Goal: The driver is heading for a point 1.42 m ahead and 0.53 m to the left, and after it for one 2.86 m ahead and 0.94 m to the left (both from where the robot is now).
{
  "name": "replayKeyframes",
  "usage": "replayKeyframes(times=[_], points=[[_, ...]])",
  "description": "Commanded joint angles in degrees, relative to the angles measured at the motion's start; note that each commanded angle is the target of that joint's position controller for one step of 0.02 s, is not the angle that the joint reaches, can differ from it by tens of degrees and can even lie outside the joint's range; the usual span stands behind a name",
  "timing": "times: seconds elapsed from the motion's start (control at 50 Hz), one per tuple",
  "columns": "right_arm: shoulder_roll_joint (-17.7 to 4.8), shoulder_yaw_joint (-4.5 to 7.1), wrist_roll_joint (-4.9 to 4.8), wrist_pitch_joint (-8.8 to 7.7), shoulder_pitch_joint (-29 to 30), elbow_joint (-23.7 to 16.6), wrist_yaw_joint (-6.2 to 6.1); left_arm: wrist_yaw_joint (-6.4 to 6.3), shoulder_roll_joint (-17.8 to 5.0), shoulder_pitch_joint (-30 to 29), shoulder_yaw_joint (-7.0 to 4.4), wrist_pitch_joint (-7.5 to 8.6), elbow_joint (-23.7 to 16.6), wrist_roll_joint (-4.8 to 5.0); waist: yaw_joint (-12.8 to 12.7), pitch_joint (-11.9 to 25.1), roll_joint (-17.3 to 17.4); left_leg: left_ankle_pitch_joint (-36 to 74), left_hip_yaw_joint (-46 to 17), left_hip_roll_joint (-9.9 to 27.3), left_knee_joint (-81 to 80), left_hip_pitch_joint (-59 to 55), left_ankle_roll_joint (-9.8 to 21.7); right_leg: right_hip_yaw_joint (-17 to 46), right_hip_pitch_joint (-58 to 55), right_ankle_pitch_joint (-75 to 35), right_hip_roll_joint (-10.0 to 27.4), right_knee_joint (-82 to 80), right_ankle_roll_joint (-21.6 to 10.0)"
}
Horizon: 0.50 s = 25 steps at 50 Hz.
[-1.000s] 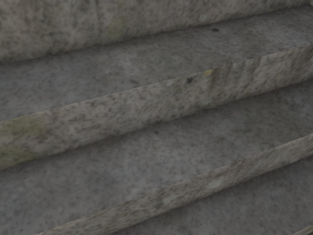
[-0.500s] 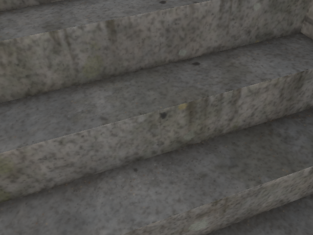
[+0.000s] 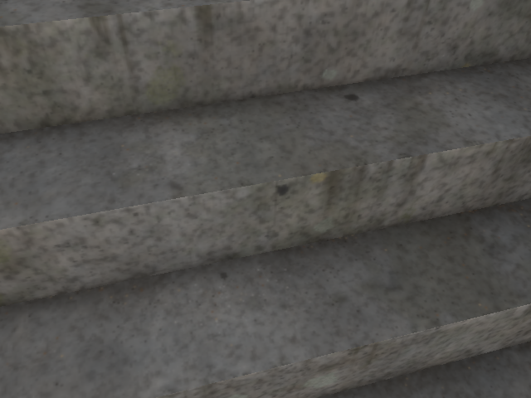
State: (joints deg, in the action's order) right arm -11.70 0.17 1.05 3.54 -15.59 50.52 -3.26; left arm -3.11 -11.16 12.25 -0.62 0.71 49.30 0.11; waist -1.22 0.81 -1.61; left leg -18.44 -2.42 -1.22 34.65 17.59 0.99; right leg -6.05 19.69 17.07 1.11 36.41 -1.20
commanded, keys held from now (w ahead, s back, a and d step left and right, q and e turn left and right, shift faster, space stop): q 0.66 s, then w+q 0.30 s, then w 0.04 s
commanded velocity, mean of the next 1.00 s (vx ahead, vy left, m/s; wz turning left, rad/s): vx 0.09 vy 0.00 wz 0.54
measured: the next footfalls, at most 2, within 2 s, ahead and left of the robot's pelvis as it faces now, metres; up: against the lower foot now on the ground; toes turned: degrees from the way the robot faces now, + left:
left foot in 0.64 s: -0.01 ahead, +0.10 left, +0.00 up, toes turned +25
right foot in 1.08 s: +0.09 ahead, -0.09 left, +0.00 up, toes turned +34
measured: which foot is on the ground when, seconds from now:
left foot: down 0.00-0.18, up 0.20-0.62, down 0.64-1.00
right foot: down 0.00-0.64, up 0.66-1.00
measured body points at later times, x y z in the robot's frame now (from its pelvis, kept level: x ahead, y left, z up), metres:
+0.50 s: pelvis -0.04 -0.03 +0.00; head -0.01 -0.04 +0.45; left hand +0.05 +0.24 -0.09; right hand +0.19 -0.18 -0.10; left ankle -0.06 +0.10 -0.62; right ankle +0.02 -0.10 -0.73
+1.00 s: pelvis -0.01 +0.00 +0.01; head -0.03 +0.01 +0.46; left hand +0.01 +0.25 -0.10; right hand +0.22 -0.15 -0.09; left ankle -0.05 +0.08 -0.73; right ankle +0.06 -0.12 -0.60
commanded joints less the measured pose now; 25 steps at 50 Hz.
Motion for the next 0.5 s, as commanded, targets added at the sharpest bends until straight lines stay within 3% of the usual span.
replayKeyframes(times=[0.02,0.06,0.08,0.1,0.12,0.14,0.16,0.18,0.2,0.22,0.24,0.26,0.28,0.32,0.34,0.36,0.38,0.4,0.44,0.5], points=[[-7.3,1.92,0.85,-0.96,-0.3,-6.9,-1.08,0.45,-1.6,-0.4,-0.17,-0.16,-4.6,-0.17,1.3,5.8,9.8,31.3,-20.3,12.0,-8.6,-7.7,15.4,2.0,6.6,0.4,-3.0,11.2,3.7],[-7.8,2.06,1.01,-1.61,2.1,-10.2,-1.45,1.08,-1.2,-1.0,0.22,-0.24,-6.2,-0.02,1.8,5.7,11.5,36.5,-24.5,14.7,-9.6,-8.2,17.7,6.4,11.3,13.7,-4.3,19.2,4.5],[-8.8,2.49,0.34,-1.30,3.0,-11.4,-1.70,1.27,-1.3,-0.1,0.41,-0.25,-6.9,0.14,1.2,5.3,10.7,37.1,-23.8,14.0,-8.9,-9.4,16.2,8.2,13.1,17.7,-3.4,17.3,4.5],[-8.8,2.61,-0.19,-0.60,5.3,-12.4,-1.94,1.43,-0.9,-0.8,0.92,0.22,-8.1,0.02,0.2,4.1,7.8,37.6,-21.8,12.2,-7.9,-10.5,13.6,7.7,13.4,14.1,-2.9,8.3,3.9],[-8.7,2.59,-1.13,0.05,7.3,-14.1,-2.36,1.21,-1.2,1.0,0.83,-0.01,-7.3,-0.33,-0.3,4.2,8.1,37.5,-20.3,10.3,-6.6,-9.7,11.3,5.5,9.4,9.6,-3.9,-0.7,3.9],[-8.7,2.70,-1.61,0.62,8.2,-15.1,-2.35,0.93,-2.0,2.1,0.62,-0.25,-6.8,-0.07,-0.4,4.5,8.2,37.1,-18.3,8.5,-6.1,-7.1,9.5,3.8,3.2,0.9,-4.5,-8.3,3.7],[-7.3,2.42,-1.03,0.50,9.0,-15.6,-1.71,0.67,-4.4,1.8,-0.13,-0.91,-6.7,-0.42,0.3,6.1,7.0,33.7,-17.1,7.7,-3.8,-1.2,8.0,4.9,-5.1,-8.4,-3.3,-8.8,2.8],[-5.2,2.04,-0.59,-0.43,9.5,-16.4,-0.96,0.12,-7.6,4.1,-1.23,-1.51,-7.4,-0.82,-0.9,7.9,-0.1,21.3,-12.8,3.6,5.3,10.8,5.4,11.7,-16.9,-25.8,3.0,-8.6,0.3],[-2.7,1.51,-1.71,-1.68,8.7,-16.1,-0.32,-0.55,-11.7,6.7,-2.29,-2.59,-9.2,-3.31,-3.0,10.0,-13.2,-10.6,-4.9,-4.9,22.2,26.5,1.2,27.3,-23.8,-32.7,16.2,-14.2,-8.8],[-5.0,2.35,-1.76,-2.80,3.3,-12.9,0.38,-1.44,-10.3,4.2,-1.72,-2.57,-13.7,-5.52,-3.2,13.5,-11.7,-18.6,-6.9,-5.1,46.2,25.4,-4.0,37.6,-18.9,-33.5,25.5,-15.4,-16.3],[-5.4,2.68,-1.90,-2.82,1.3,-12.5,1.09,-2.03,-7.3,0.6,-0.43,-2.58,-15.6,-5.41,-0.4,10.2,-6.6,-17.2,-8.3,-3.9,62.7,28.3,-5.9,33.9,-14.2,-28.1,24.0,-14.7,-18.1],[-3.8,2.38,-2.19,-2.16,2.1,-12.5,1.07,-2.53,-5.8,-3.1,0.18,-2.89,-16.4,-4.44,1.7,4.9,-3.4,-14.1,-8.6,-2.5,72.4,31.6,-6.6,27.6,-9.0,-18.0,20.4,-14.0,-15.4],[-3.8,2.26,-2.10,-1.97,3.3,-14.0,1.17,-2.78,-5.3,-5.9,0.18,-2.81,-16.9,-2.95,3.3,1.4,2.0,-7.8,-8.7,-1.1,69.9,33.5,-6.7,21.8,-7.1,-7.8,14.7,-14.1,-12.3],[-2.6,0.85,-1.45,-2.20,5.9,-16.7,1.40,-3.71,-5.7,-5.4,0.76,-3.30,-17.2,-2.25,2.7,-0.4,1.9,3.0,-4.8,-2.2,73.3,34.6,-8.6,16.3,-4.6,-6.4,10.9,-13.9,-13.2],[-3.4,0.71,-1.36,-2.58,5.9,-17.6,1.95,-3.99,-4.8,-4.8,0.99,-3.06,-18.3,-2.45,2.2,0.2,2.5,5.5,-4.1,-1.6,71.1,34.8,-9.4,14.9,-4.8,-5.4,11.1,-14.3,-14.0],[-3.1,0.36,-1.65,-2.72,6.5,-18.5,2.16,-4.05,-4.8,-4.4,0.89,-2.79,-18.9,-2.61,1.8,0.6,0.9,6.7,-3.1,-0.8,68.7,34.9,-9.9,14.3,-5.4,-4.8,11.8,-14.8,-14.7],[-3.0,-0.15,-2.25,-2.93,9.1,-20.1,2.00,-4.00,-5.6,-3.7,0.40,-2.24,-19.3,-2.54,1.3,-0.5,-0.5,5.9,-3.7,1.0,61.5,37.3,-10.5,14.2,-7.2,-2.2,12.7,-15.5,-14.9],[-2.6,-0.73,-2.22,-2.89,11.1,-20.9,1.66,-3.88,-6.0,-2.8,-0.03,-2.02,-19.8,-2.53,0.1,-0.1,-1.3,5.5,-2.8,2.3,56.3,37.8,-10.9,14.8,-8.7,-1.2,13.6,-16.2,-15.2],[-1.6,-1.40,-1.47,-1.84,6.6,-19.5,0.70,-3.82,-6.4,-3.9,-0.54,-2.91,-20.5,-2.49,1.1,4.0,-5.2,5.0,1.6,3.5,48.9,28.9,-10.4,11.9,-7.1,-3.7,13.0,-16.5,-14.7],[-1.2,-2.03,-1.63,-0.77,8.4,-20.8,-0.28,-3.57,-7.7,-2.6,-1.40,-4.27,-20.3,-1.06,-0.9,2.2,-6.8,-5.0,6.9,3.8,26.5,20.7,-7.8,8.5,-4.1,3.3,12.2,-16.4,-13.4]])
